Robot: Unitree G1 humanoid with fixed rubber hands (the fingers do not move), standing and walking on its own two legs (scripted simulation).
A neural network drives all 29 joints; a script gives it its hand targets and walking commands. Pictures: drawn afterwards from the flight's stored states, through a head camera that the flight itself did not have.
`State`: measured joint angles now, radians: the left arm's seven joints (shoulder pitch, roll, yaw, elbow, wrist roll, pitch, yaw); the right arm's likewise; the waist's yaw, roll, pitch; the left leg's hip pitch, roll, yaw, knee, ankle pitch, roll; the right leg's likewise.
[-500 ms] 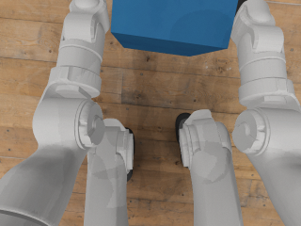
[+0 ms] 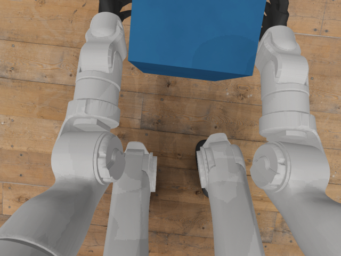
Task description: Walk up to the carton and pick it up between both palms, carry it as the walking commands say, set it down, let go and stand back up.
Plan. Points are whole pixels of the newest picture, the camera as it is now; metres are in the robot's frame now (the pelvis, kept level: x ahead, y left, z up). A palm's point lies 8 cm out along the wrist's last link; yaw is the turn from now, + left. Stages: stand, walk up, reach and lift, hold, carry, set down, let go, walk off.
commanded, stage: reach and lift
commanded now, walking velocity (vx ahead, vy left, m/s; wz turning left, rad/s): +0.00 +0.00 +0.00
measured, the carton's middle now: (190, 22) +0.55 -0.07 -0.18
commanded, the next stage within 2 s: none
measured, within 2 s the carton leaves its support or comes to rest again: neither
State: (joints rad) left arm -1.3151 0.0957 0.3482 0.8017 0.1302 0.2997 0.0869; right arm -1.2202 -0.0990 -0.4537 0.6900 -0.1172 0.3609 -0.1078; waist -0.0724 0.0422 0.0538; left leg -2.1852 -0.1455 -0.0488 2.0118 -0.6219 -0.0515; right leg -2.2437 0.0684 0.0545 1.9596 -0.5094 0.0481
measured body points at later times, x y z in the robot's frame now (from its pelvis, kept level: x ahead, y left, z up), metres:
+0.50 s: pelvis -0.01 +0.00 +0.05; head +0.30 -0.02 +0.38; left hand +0.55 +0.08 -0.04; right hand +0.49 -0.21 -0.05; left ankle +0.09 +0.12 -0.39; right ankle +0.11 -0.13 -0.39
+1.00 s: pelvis +0.00 +0.00 +0.10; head +0.26 -0.01 +0.47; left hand +0.53 +0.08 +0.04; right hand +0.47 -0.21 +0.02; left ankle +0.09 +0.12 -0.39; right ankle +0.11 -0.13 -0.39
